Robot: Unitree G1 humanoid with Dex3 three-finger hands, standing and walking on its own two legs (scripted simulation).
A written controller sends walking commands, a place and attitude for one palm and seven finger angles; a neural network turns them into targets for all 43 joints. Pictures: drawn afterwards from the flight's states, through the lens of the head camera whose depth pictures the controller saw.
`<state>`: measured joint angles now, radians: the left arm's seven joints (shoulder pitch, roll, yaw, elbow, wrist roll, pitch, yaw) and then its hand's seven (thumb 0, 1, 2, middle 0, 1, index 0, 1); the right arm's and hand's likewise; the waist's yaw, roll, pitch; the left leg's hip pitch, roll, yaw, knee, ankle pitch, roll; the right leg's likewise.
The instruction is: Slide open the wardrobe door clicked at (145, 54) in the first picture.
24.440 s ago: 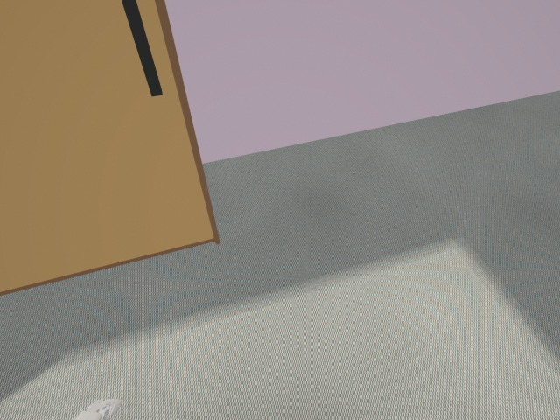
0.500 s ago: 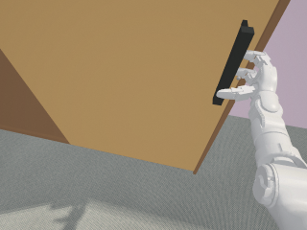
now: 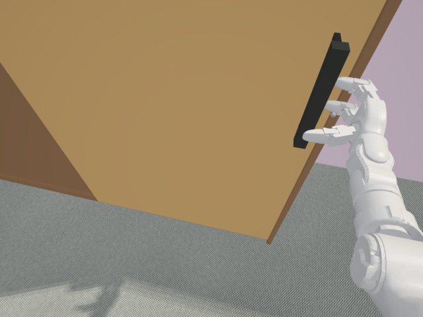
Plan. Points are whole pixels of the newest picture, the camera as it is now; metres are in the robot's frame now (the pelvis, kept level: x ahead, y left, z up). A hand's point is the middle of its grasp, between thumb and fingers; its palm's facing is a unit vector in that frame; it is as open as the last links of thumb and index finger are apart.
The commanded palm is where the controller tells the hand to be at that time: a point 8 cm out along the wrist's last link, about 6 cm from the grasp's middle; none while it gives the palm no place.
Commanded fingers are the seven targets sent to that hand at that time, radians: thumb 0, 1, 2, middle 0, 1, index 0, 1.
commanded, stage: slide the fingers in behind the handle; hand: right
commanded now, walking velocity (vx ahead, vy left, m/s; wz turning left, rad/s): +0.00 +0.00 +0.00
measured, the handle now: (315, 96) +0.53 -0.13 +0.14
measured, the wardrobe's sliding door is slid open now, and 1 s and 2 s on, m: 0.00 0.00 0.00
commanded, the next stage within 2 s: move the hooked fingers beside the handle in 0.52 s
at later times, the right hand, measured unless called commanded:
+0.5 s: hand (318, 112) +0.47 -0.12 +0.15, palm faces +0.10 +1.00 +0.02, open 14.1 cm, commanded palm +0.44 -0.17 +0.15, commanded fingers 0.00 0.50 -0.30 0.30 1.20 0.30 1.20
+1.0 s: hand (320, 113) +0.47 -0.12 +0.15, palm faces +0.09 +1.00 +0.02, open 14.1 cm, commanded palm +0.44 -0.18 +0.15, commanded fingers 0.00 0.50 -0.30 0.30 1.20 0.30 1.20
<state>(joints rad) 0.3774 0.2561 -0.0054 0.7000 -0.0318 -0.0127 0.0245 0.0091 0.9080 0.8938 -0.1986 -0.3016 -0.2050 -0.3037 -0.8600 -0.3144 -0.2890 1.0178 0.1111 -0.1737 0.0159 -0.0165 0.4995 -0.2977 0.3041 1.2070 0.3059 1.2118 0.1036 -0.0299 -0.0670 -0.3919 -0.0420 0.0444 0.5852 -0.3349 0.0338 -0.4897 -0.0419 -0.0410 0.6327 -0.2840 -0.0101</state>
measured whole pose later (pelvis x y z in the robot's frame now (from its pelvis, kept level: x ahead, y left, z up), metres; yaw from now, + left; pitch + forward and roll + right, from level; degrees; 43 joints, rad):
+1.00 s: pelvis +0.00 +0.00 +0.00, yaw +0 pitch +7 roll +1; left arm 0.34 0.25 0.00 0.70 -0.03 -0.02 0.03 0.01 0.91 0.89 -0.20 -0.30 -0.20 -0.30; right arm -0.84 -0.25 -0.25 0.96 0.11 -0.16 -0.03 -0.02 0.50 -0.30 0.28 1.18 0.27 1.19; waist 0.09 -0.03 -0.06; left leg -0.36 -0.04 0.04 0.56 -0.33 0.04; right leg -0.45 -0.04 -0.04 0.60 -0.27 -0.01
